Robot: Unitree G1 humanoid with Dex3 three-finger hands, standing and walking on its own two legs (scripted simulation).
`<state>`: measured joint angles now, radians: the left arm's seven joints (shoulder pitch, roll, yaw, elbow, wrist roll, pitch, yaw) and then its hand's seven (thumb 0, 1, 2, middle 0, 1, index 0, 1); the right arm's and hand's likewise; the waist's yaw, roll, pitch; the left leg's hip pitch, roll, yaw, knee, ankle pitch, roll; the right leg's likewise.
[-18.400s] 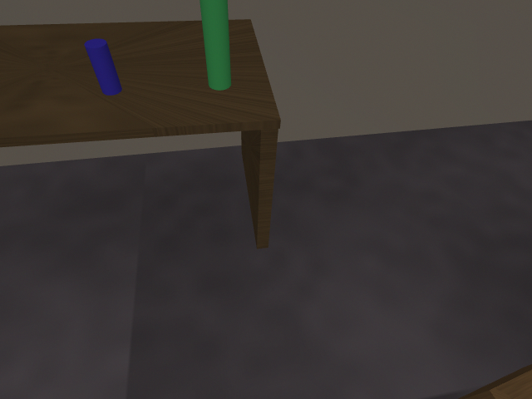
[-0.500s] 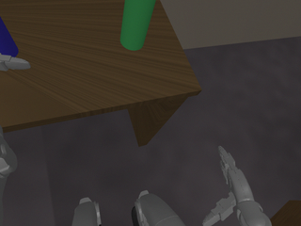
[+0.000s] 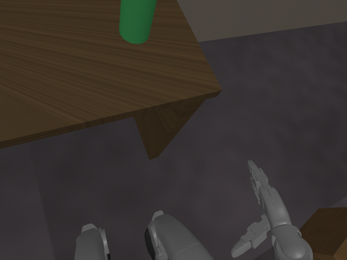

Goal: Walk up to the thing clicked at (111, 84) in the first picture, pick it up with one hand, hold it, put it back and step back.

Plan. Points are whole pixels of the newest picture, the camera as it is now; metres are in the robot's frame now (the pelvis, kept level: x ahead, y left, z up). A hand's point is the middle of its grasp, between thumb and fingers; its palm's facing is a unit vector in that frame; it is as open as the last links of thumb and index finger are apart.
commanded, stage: close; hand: left
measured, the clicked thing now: out of the picture +0.58 +0.25 +0.10
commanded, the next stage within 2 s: settle in 0.24 s
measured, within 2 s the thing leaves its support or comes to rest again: leaves its support in 0.52 s
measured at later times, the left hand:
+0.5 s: hand out of the picture +0.56 +0.27 +0.08, palm faces +0.30 -0.95 -0.02, open 8.8 cm
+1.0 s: hand out of the picture +0.57 +0.27 +0.14, palm faces +0.30 -0.95 -0.01, open 9.0 cm
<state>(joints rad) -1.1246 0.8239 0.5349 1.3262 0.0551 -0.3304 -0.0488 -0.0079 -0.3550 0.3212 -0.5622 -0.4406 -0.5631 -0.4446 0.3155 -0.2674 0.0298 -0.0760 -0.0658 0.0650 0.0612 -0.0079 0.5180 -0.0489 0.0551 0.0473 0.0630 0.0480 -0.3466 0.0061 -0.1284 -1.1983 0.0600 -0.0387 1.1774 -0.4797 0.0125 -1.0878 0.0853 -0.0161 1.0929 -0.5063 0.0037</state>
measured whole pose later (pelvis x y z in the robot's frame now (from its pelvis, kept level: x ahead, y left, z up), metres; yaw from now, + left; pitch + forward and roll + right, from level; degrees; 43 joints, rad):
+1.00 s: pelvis +0.02 +0.01 +0.03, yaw +1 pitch +24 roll -4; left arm -1.04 0.68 0.47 1.21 -0.01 -0.23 -0.04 -0.02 -0.43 1.08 -0.87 -1.23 -0.89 -1.24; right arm 0.33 -0.24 0.01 0.04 -0.03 0.07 0.04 -0.01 0.53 -0.06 0.05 0.05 0.06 0.05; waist -0.25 0.02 -0.14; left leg -0.99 0.04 -0.01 1.03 -0.46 0.02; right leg -0.88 0.07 0.01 0.94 -0.48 0.01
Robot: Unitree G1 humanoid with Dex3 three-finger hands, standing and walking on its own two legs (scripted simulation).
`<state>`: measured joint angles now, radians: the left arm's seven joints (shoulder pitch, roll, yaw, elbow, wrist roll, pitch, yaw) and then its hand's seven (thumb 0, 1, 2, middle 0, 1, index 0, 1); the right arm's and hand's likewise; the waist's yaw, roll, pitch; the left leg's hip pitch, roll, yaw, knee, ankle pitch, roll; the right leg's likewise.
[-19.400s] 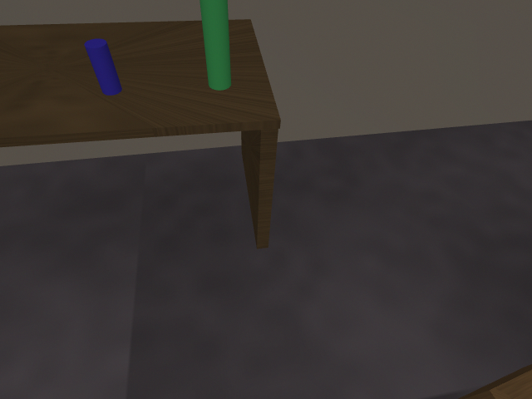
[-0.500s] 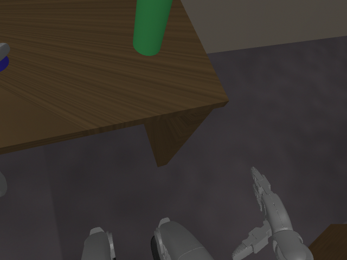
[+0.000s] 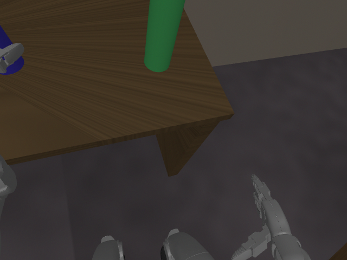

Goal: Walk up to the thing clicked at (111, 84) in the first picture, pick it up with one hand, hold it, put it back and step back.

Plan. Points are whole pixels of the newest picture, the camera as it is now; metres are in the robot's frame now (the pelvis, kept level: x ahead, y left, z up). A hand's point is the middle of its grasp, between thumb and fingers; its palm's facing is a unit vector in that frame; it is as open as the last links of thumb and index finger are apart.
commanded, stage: settle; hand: left
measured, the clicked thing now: out of the picture +0.54 +0.25 +0.13
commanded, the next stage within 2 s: lift in 0.30 s
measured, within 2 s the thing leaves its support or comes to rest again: neither
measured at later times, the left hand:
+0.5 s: hand out of the picture +0.54 +0.24 +0.13, palm faces +0.28 -0.96 -0.01, open 9.0 cm
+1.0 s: hand out of the picture +0.49 +0.22 +0.19, palm faces +0.27 -0.96 +0.00, open 9.0 cm
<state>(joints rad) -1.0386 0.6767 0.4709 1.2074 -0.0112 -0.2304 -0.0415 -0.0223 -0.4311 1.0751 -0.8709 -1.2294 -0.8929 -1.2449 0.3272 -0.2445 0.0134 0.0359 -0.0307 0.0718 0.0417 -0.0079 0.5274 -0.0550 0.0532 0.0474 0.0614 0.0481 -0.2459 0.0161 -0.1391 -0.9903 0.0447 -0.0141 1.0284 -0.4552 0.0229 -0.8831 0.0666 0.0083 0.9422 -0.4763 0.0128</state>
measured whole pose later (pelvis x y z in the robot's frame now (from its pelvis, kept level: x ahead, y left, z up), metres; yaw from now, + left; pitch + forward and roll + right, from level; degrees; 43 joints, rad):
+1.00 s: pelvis +0.01 +0.00 +0.03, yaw +1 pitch +15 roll -2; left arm -0.79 0.43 0.35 0.81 -0.13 -0.03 0.00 -0.02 -0.45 1.10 -0.87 -1.24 -0.89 -1.26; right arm 0.34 -0.23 -0.06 0.29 0.03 0.03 0.00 -0.01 0.53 -0.05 0.05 0.05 0.06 0.05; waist -0.08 0.04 -0.16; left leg -0.68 0.03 0.01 0.84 -0.41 0.02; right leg -0.59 0.05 0.03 0.77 -0.44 0.01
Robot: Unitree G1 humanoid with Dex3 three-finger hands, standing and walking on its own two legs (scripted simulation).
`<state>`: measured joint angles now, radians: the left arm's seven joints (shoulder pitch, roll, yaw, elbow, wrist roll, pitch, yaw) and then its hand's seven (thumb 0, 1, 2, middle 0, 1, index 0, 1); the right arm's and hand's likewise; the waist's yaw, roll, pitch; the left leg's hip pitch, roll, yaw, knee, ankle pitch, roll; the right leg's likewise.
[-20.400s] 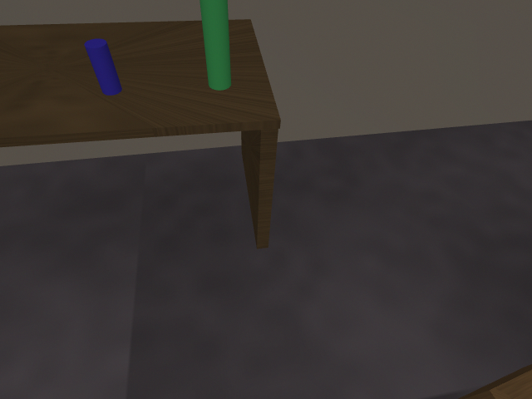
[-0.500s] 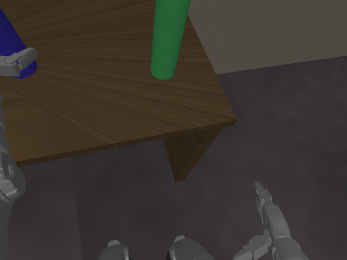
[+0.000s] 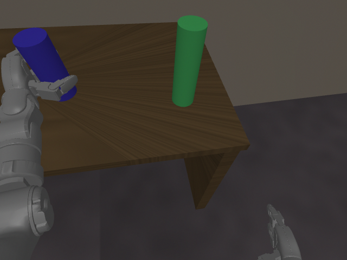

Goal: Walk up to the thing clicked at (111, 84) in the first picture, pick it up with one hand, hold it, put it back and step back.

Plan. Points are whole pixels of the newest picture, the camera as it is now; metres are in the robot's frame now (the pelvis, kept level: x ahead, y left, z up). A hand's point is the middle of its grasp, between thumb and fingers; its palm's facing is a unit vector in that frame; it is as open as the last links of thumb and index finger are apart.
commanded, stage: lift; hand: left
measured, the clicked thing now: (49, 68) +0.47 +0.22 +0.18
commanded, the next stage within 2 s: hold in 0.88 s
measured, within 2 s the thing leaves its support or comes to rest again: neither
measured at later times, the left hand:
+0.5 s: hand (36, 91) +0.36 +0.20 +0.22, palm faces +0.24 -0.97 -0.02, open 9.0 cm
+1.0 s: hand (26, 103) +0.31 +0.18 +0.25, palm faces +0.23 -0.97 +0.00, open 9.0 cm
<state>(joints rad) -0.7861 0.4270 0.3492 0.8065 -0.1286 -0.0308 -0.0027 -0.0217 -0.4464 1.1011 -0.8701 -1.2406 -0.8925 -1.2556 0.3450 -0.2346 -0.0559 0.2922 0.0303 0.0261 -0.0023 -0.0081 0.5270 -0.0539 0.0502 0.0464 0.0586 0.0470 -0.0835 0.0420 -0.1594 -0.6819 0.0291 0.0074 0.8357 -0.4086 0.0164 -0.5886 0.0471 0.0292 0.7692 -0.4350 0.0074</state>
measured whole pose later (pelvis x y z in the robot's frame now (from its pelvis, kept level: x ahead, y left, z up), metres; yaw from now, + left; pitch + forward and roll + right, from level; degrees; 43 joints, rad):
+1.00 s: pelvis -0.04 -0.01 +0.03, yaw +2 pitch +0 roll +0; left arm -0.42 0.27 0.27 0.05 -0.22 0.47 0.03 -0.02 -0.45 1.10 -0.88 -1.23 -0.90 -1.25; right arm 0.26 -0.23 -0.09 0.64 0.05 -0.18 -0.08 -0.01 0.52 -0.06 0.05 0.05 0.06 0.05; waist 0.01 0.06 -0.07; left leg -0.33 -0.01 -0.01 0.59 -0.25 0.00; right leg -0.27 0.01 0.01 0.60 -0.33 0.00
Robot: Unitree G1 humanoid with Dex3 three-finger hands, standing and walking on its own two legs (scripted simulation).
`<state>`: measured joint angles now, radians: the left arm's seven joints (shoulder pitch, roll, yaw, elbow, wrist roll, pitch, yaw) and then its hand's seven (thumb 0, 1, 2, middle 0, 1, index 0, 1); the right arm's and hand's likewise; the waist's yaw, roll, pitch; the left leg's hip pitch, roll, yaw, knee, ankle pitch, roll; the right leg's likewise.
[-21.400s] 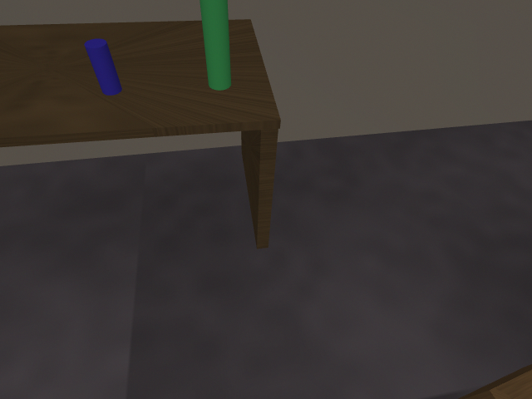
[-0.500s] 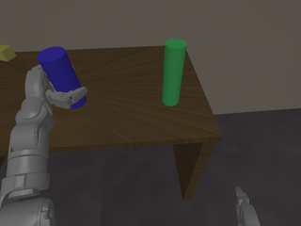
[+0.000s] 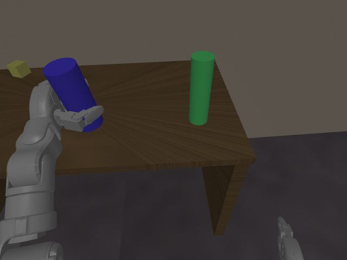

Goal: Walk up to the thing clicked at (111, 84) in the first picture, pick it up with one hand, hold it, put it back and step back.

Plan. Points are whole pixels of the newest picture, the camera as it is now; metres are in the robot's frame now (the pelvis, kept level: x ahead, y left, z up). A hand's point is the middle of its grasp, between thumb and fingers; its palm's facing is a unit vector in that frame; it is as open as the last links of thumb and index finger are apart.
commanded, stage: hold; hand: left
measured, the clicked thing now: (77, 97) +0.35 +0.18 +0.24
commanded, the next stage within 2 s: none
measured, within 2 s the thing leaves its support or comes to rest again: neither
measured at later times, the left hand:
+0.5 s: hand (81, 98) +0.35 +0.17 +0.24, palm faces +0.16 -0.99 +0.00, open 9.0 cm
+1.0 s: hand (77, 91) +0.36 +0.18 +0.25, palm faces +0.16 -0.99 +0.01, open 9.0 cm
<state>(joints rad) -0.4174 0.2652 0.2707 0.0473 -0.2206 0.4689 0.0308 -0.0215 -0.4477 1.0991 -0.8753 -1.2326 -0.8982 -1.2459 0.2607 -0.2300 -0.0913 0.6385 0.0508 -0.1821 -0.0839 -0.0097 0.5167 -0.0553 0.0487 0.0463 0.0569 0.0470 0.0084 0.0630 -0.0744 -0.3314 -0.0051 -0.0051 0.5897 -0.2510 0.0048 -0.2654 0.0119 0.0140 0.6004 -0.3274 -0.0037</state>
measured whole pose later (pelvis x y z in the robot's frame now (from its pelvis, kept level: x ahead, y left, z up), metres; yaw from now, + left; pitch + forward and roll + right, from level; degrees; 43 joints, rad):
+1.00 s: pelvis +0.02 +0.00 +0.00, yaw +1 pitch -1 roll +0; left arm -0.42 0.25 0.28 -0.13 -0.24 0.66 0.03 -0.02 -0.42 1.06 -0.87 -1.22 -0.90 -1.23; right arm 0.25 -0.24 -0.11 0.65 0.06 -0.21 -0.07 -0.01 0.50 -0.06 0.05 0.05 0.06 0.05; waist 0.02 0.07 -0.08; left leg -0.28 -0.01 -0.01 0.57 -0.27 0.01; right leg -0.21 0.00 0.00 0.57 -0.34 0.00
